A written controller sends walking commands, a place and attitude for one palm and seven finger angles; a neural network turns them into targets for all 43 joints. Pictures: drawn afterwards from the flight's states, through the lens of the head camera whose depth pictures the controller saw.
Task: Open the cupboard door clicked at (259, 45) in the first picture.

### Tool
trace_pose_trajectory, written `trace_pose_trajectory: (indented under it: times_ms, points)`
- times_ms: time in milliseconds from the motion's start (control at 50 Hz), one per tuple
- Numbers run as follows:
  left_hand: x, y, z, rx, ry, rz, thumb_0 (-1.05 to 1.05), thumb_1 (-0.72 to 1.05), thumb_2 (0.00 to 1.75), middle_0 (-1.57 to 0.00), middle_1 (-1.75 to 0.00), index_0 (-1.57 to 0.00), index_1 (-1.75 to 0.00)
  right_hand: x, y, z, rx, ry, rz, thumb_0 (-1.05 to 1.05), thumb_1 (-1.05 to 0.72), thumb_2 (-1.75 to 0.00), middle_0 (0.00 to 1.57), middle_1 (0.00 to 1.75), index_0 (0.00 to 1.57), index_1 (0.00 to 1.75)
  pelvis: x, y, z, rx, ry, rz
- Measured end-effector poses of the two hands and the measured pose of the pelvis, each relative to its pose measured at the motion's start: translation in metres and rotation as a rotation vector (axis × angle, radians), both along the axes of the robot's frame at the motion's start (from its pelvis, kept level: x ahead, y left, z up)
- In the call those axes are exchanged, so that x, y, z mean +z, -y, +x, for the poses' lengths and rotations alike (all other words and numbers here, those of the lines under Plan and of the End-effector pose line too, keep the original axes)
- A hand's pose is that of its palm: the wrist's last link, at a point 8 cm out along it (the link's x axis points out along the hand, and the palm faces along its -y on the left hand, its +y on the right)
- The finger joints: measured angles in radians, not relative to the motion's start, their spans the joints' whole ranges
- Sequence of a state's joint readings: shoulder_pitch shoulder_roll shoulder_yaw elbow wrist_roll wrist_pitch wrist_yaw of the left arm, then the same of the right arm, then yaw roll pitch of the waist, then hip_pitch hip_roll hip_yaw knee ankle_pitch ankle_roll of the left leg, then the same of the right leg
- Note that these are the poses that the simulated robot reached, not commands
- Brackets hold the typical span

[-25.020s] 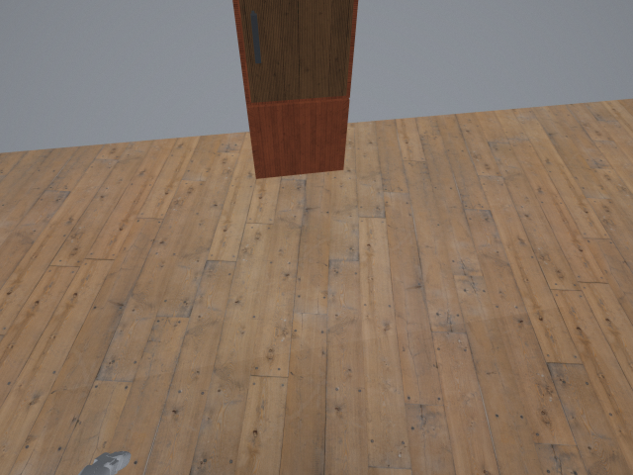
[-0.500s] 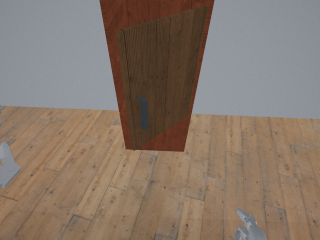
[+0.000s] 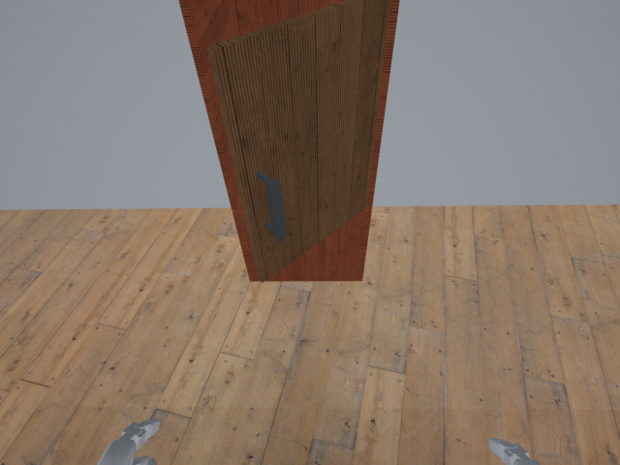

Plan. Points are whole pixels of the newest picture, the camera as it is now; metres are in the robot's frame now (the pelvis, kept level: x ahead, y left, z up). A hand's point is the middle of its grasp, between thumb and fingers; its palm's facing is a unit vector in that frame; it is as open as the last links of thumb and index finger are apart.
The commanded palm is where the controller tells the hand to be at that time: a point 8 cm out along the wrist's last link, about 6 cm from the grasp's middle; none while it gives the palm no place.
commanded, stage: let the arm hang, fingers relaxed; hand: left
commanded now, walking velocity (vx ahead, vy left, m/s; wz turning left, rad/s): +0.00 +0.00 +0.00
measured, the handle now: (271, 207) +0.62 +0.10 -0.07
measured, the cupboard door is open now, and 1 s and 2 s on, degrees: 43 43 43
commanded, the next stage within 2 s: look to check the result in 0.88 s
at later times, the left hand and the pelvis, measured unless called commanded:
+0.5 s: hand out of the picture +0.01 +0.22 -0.15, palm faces +0.01 -0.94 -0.34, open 7.3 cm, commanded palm none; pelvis +0.02 -0.01 +0.01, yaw +0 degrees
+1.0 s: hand out of the picture +0.12 +0.19 -0.15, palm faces -0.03 -0.96 -0.28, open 7.3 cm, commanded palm none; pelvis +0.05 -0.02 +0.02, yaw -1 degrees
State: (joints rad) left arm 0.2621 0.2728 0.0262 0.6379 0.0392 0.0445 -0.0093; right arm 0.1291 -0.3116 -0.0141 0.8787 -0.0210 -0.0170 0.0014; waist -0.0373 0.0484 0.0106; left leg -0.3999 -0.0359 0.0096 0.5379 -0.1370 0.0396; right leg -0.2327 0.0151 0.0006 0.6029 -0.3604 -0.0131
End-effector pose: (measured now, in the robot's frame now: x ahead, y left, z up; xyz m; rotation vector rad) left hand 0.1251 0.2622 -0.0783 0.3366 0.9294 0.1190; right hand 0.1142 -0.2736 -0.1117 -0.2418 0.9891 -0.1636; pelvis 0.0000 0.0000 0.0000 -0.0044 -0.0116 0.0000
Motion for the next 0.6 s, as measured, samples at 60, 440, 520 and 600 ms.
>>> trace_pose_trajectory:
  times_ms: [60,440,520,600]
  points:
    - [-0.043,0.029,-0.046,0.03,-0.2,-0.109,0.01,0.91,0.9,-0.21,-0.3,-0.2,-0.3,-0.002,0.008,-0.035,-0.027,-0.141,-0.032,0.01,-0.91,-0.9,0.2,0.3,0.21,0.3,0.0,0.004,0.004,0.008,0.012,-0.015]
    - [-0.036,0.0,-0.141,0.233,-0.532,-0.014,0.01,0.91,0.9,-0.21,-0.3,-0.2,-0.3,-0.022,-0.016,-0.073,-0.065,-0.382,0.049,0.01,-0.91,-0.9,0.2,0.3,0.21,0.3,0.013,0.01,0.019,0.011,0.02,-0.01]
    - [-0.03,-0.006,-0.116,0.221,-0.463,0.014,0.0,0.91,0.9,-0.2,-0.3,-0.2,-0.3,-0.024,-0.017,-0.049,-0.049,-0.323,0.067,0.01,-0.91,-0.9,0.2,0.3,0.21,0.3,0.014,0.011,0.022,0.008,0.023,-0.004]
    - [-0.027,-0.004,-0.086,0.195,-0.392,0.018,0.0,0.91,0.9,-0.2,-0.3,-0.2,-0.3,-0.022,-0.012,-0.03,-0.041,-0.279,0.067,0.0,-0.91,-0.9,0.2,0.3,0.21,0.3,0.015,0.013,0.026,0.005,0.023,0.001]
